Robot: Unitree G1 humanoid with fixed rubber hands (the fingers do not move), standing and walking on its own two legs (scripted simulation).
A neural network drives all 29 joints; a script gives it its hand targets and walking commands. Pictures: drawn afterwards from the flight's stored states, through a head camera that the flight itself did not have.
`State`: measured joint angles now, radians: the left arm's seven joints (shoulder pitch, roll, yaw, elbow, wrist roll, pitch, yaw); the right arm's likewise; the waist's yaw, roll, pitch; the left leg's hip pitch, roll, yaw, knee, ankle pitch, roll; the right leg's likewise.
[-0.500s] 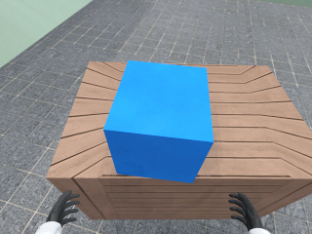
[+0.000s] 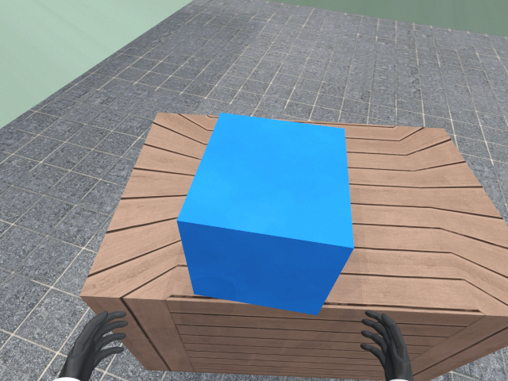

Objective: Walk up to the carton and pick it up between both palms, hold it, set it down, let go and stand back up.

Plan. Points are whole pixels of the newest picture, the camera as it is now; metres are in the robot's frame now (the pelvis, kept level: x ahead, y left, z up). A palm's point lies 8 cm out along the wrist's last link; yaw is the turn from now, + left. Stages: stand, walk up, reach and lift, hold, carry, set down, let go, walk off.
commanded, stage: reach and lift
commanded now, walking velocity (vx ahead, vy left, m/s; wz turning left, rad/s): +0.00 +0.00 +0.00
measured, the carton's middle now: (268, 212) +0.42 -0.01 -0.01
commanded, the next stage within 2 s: none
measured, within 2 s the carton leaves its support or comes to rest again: neither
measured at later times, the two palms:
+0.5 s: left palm (69, 370) +0.14 +0.28 -0.03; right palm (388, 375) +0.14 -0.19 -0.04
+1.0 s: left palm (82, 308) +0.21 +0.27 +0.02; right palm (399, 327) +0.20 -0.20 +0.01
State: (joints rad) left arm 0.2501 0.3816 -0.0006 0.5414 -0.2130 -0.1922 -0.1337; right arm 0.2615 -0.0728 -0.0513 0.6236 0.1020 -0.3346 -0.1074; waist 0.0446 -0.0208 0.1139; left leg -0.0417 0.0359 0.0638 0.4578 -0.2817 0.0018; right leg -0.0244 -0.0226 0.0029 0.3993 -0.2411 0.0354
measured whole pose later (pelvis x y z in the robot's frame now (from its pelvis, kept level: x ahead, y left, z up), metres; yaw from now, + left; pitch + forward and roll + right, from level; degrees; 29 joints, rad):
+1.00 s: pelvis -0.01 +0.01 +0.00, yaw +2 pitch -8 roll -1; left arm 0.13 0.47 -0.07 0.32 -0.37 -0.10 -0.11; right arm 0.25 -0.10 -0.03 0.15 0.20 -0.01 -0.19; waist 0.00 0.00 0.10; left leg -0.05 0.01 0.04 0.47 -0.27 0.02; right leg -0.02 -0.03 0.02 0.39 -0.23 0.04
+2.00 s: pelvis -0.01 +0.00 +0.01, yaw +1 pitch -2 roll -1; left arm -0.51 0.49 0.05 0.52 -0.31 0.30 -0.12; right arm -0.29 -0.24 -0.05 0.27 0.34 0.26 -0.20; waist -0.07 -0.03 0.06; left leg -0.15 0.02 0.04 0.38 -0.20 0.01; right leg -0.11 -0.01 0.03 0.30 -0.15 0.04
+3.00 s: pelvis -0.02 +0.00 -0.01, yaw +3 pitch +10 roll -2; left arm -0.83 0.45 -0.11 1.20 -0.34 -0.10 -0.09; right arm -0.62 -0.17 -0.02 0.90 0.30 -0.04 -0.18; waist -0.14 0.00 -0.09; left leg -0.49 0.02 -0.02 0.54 -0.23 0.00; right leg -0.43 -0.01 -0.02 0.44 -0.20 0.03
